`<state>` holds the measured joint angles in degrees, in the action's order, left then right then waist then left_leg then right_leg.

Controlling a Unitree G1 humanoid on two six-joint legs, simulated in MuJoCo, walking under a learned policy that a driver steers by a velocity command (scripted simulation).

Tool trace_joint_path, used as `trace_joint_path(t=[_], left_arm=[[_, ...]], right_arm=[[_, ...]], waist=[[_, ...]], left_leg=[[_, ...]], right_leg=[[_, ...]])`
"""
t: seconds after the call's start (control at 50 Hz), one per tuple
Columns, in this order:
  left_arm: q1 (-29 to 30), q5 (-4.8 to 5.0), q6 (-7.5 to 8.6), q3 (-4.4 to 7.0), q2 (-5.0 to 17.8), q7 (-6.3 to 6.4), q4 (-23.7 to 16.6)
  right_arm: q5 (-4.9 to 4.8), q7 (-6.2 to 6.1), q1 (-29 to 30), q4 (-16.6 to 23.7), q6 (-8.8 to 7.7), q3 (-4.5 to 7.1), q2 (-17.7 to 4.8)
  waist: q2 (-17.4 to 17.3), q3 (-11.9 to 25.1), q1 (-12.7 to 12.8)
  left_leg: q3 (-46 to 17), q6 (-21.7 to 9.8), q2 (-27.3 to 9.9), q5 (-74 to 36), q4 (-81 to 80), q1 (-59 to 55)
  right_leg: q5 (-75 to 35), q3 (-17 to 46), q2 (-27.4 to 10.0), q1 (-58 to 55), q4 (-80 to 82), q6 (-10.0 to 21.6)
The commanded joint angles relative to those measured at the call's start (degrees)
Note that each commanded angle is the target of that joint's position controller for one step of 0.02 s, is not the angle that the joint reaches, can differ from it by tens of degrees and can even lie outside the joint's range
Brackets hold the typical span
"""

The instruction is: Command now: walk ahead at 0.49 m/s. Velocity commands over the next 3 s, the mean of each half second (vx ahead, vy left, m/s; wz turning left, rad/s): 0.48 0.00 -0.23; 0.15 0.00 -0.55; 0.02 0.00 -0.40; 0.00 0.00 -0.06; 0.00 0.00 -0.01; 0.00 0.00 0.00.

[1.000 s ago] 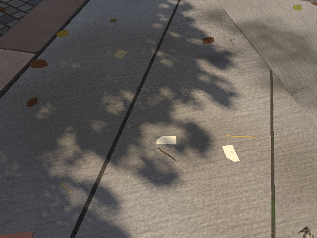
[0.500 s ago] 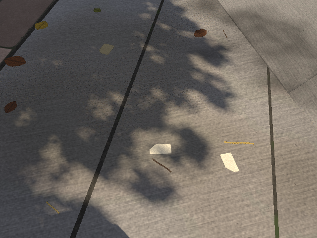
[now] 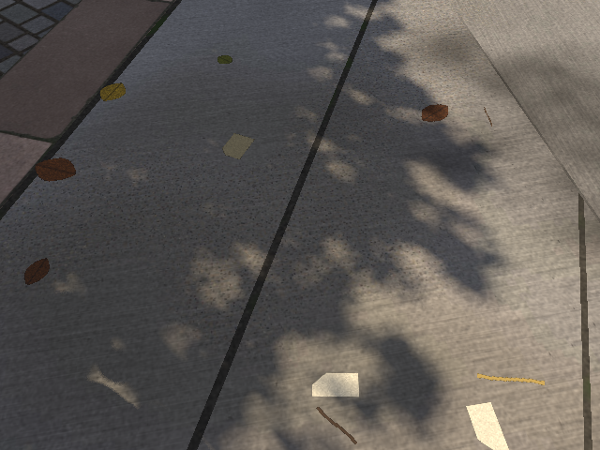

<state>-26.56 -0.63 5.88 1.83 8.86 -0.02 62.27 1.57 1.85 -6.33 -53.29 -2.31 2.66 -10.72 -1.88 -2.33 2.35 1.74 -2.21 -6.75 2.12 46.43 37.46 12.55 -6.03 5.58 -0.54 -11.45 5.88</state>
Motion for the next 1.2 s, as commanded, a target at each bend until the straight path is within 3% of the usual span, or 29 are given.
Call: trace_joint_path(t=[0.02,0.08,0.12,0.16,0.18,0.2,0.22,0.24,0.26,0.28,0.32,0.36,0.42,0.48,0.56,0.6,0.66,0.68,0.7,0.72,0.74,0.76,0.78,0.8,0.82,0.9,1.0,1.08,1.2], left_arm=[[-4.0,0.05,0.79,0.72,6.6,0.38,-1.5],[-6.0,-0.51,0.57,0.73,7.1,0.84,-0.6],[-4.9,-0.83,0.45,0.93,7.9,1.2,-0.5],[-3.4,-0.96,0.23,1.21,9.0,1.36,-0.6],[-1.8,-0.65,-0.02,1.25,9.3,1.21,-1.0],[-1.1,0.14,0.08,0.73,7.8,0.9,-2.6],[-8.8,3.02,-0.22,-0.63,0.9,0.38,-3.7],[-5.2,1.5,-0.66,1.28,7.7,0.79,-2.9],[0.1,0.97,-0.71,1.62,7.7,0.69,-4.9],[2.8,0.69,-0.69,1.5,6.4,0.5,-5.5],[2.5,-0.83,-2.21,1.8,4.6,-0.2,-5.5],[2.5,-1.15,-3.63,1.95,3.2,-0.87,-6.0],[7.9,-1.18,-4.79,2.03,3.0,-1.55,-8.4],[13.5,-0.98,-4.8,1.76,3.0,-1.8,-10.9],[20.0,-0.92,-4.51,0.78,2.1,-2.16,-13.4],[19.1,-1.46,-4.45,1.03,3.3,-2.14,-13.9],[11.7,-2.04,-3.82,2.3,6.3,-1.73,-12.6],[6.9,-2.3,-3.11,2.94,7.3,-1.31,-11.3],[3.9,-2.58,-2.25,4.23,11.8,-0.63,-11.1],[6.7,-2.0,-2.68,5.73,17.9,-0.18,-12.3],[3.7,0.5,-3.92,6.09,18.6,-0.07,-13.5],[8.4,0.67,-4.83,5.62,16.2,0.38,-14.7],[12.5,0.85,-5.42,4.58,12.6,0.62,-15.4],[14.0,0.88,-5.67,4.03,10.6,0.78,-15.4],[14.2,0.9,-5.72,3.74,9.5,0.96,-15.6],[13.4,-0.18,-4.84,4.38,12.4,0.51,-16.3],[11.7,0.03,-6.07,4.86,13.8,0.62,-17.5],[10.4,-0.31,-6.7,5.18,14.5,0.58,-18.1],[11.1,-0.91,-7.03,5.29,14.6,0.06,-19.4]], right_arm=[[-0.47,0.19,6.4,4.3,-0.57,-0.31,-1.3],[-0.46,0.08,10.0,5.9,-1.01,-0.27,-2.0],[-0.41,-0.13,9.1,6.1,-1.49,0.05,-2.8],[-0.28,-0.91,1.2,4.0,-2.15,1.05,-4.5],[0.04,-1.45,-8.6,0.9,-2.74,1.87,-5.8],[1.57,-2.19,-18.7,-1.4,-3.31,3.13,-9.8],[2.63,-2.07,-22.8,-1.6,-3.2,4.63,-15.7],[0.51,-1.53,-18.7,-0.9,-2.25,4.19,-12.5],[-0.04,-1.36,-11.8,0.1,-2.32,3.08,-9.3],[0.0,-1.16,-8.4,0.4,-2.83,2.23,-6.0],[-0.28,-1.84,-8.2,-1.0,-3.52,1.24,-2.8],[-0.58,-2.23,-10.9,-2.0,-4.42,1.16,-3.0],[-0.74,-2.41,-13.2,-2.4,-5.06,1.52,-4.9],[-0.72,-2.77,-14.2,-2.6,-5.07,1.04,-4.6],[-1.03,-3.67,-16.3,-2.8,-4.4,1.18,-6.6],[-1.02,-4.21,-16.7,-3.0,-3.74,1.49,-7.5],[-1.09,-4.95,-14.8,-1.8,-2.38,2.37,-9.2],[-1.32,-4.73,-13.8,-1.2,-1.8,2.64,-9.6],[-1.57,-4.37,-14.8,-0.1,-1.53,2.86,-9.9],[-1.42,-3.81,-21.3,2.0,-0.93,1.85,-3.5],[-0.89,-3.5,-19.1,3.0,-0.21,1.82,-5.6],[-0.91,-3.43,-14.9,4.0,0.12,1.76,-5.7],[-0.61,-3.41,-11.6,4.7,0.11,1.84,-6.0],[0.05,-3.58,-10.4,5.0,0.5,2.12,-6.6],[0.8,-3.71,-11.3,5.1,1.47,2.25,-6.7],[0.38,-3.58,-11.4,5.7,3.65,1.88,-5.3],[0.26,-3.71,-4.8,8.8,4.73,2.21,-7.3],[-0.18,-3.96,-2.1,10.5,4.6,2.07,-7.7],[-1.14,-4.23,-3.2,11.7,3.57,1.41,-7.9]], waist=[[5.3,-4.2,0.5],[5.7,-4.7,1.2],[6.0,-4.1,-0.3],[6.7,0.0,-4.0],[5.4,4.9,-8.3],[2.2,11.6,-11.7],[-11.0,20.7,-8.8],[-2.1,19.1,-8.3],[-0.8,9.6,-5.8],[1.0,4.7,-4.6],[-0.9,0.8,-1.8],[-1.1,0.7,-0.7],[-1.5,-0.9,-0.5],[-1.8,-3.1,-0.4],[-3.4,-2.0,-2.5],[-4.6,-0.3,-2.1],[-5.1,4.2,1.0],[-2.8,7.0,3.4],[3.4,10.4,5.0],[13.7,15.0,-1.6],[8.0,22.2,1.9],[4.7,15.4,0.8],[2.4,8.1,-0.4],[1.7,4.8,-1.8],[2.7,4.5,-2.7],[3.6,7.4,-3.4],[6.9,6.7,-1.1],[7.8,5.3,0.2],[8.6,6.2,0.0]], left_leg=[[3.4,0.0,2.6,-4.1,-7.4,-0.8],[3.8,-1.6,3.8,-1.8,-11.7,-0.4],[4.2,-3.3,5.2,2.4,-14.2,-3.4],[4.6,-5.2,8.5,6.9,-16.4,-14.4],[4.5,-6.4,9.1,4.1,-20.5,-26.2],[-4.9,-8.8,-0.3,7.0,-21.0,-42.2],[-32.6,-16.8,-19.4,10.6,-24.8,-60.2],[-37.2,-15.6,-18.2,15.3,-29.8,-54.4],[-27.4,-13.2,-16.1,16.0,-32.0,-45.1],[-21.0,-11.1,-13.7,11.9,-34.6,-37.8],[-10.9,-7.3,-9.4,5.9,-36.7,-29.7],[-6.4,-6.4,-8.5,0.7,-37.4,-28.5],[-0.6,-5.7,-7.9,-3.4,-38.5,-29.3],[6.8,-4.9,-6.0,-22.3,-35.8,-28.6],[12.2,-4.0,-5.3,-31.5,-31.3,-31.6],[12.8,-4.0,-6.6,-36.4,-26.7,-35.2],[12.7,-3.8,-8.0,-42.0,-12.2,-37.9],[13.1,-2.5,-7.2,-35.5,-1.7,-36.4],[13.4,0.2,-3.9,-15.6,13.8,-28.0],[10.5,2.8,6.0,37.6,32.9,-9.2],[-0.5,3.3,7.2,35.5,37.2,-5.3],[-2.1,3.5,4.8,30.2,36.6,-2.6],[-2.3,3.5,3.3,25.9,31.9,-2.2],[-2.8,3.6,2.4,23.5,27.7,-3.4],[-2.9,3.8,2.0,21.7,24.7,-6.1],[-3.3,4.4,3.3,18.2,19.1,-7.9],[-5.0,5.7,3.8,16.6,12.7,-3.8],[-5.9,5.5,5.1,18.1,7.5,-3.3],[-5.3,3.1,7.9,21.6,-1.1,-10.8]], right_leg=[[-25.2,7.2,-15.0,2.2,4.4,4.3],[-30.2,7.1,-16.9,-4.3,2.0,5.0],[-38.7,6.4,-18.0,-7.1,-1.6,4.8],[-52.8,6.7,-17.8,-6.9,-11.8,3.8],[-51.0,5.7,-16.0,-3.6,-22.3,2.9],[-34.1,4.8,-13.5,8.3,-37.2,2.2],[9.0,1.1,-3.3,30.0,-60.6,-0.6],[14.0,8.4,-4.1,34.2,-66.2,0.4],[8.9,9.2,-7.0,35.8,-64.8,0.6],[5.4,9.1,-9.1,34.7,-61.8,0.5],[3.2,8.8,-11.1,30.7,-57.7,0.0],[1.9,8.2,-11.1,30.3,-56.7,-0.5],[-3.4,7.0,-12.1,36.1,-54.2,-1.2],[-8.6,3.9,-11.0,36.6,-44.6,-2.3],[-13.9,-1.9,-7.6,30.3,-29.0,-1.8],[-11.3,-2.7,-6.3,28.1,-26.6,-0.6],[-4.4,-2.8,-2.9,20.8,-22.9,2.6],[-8.4,-2.0,-2.0,14.7,-16.9,3.9],[-28.7,6.5,-8.5,5.4,-14.1,6.3],[-68.2,25.7,-25.0,-9.3,-22.0,15.3],[-56.2,34.2,-27.9,-9.2,-15.0,20.4],[-39.8,31.0,-26.4,-2.1,-11.0,19.1],[-30.8,27.8,-23.2,5.8,-7.4,16.2],[-27.7,24.9,-20.2,10.4,-6.0,13.5],[-25.9,22.9,-18.1,13.5,-5.1,11.9],[-24.5,21.1,-14.4,14.5,-5.1,8.8],[-2.9,26.4,-13.0,12.5,-2.6,6.3],[4.9,31.2,-13.2,11.0,-1.8,6.5],[-0.6,34.1,-12.9,11.3,-4.0,6.8]])
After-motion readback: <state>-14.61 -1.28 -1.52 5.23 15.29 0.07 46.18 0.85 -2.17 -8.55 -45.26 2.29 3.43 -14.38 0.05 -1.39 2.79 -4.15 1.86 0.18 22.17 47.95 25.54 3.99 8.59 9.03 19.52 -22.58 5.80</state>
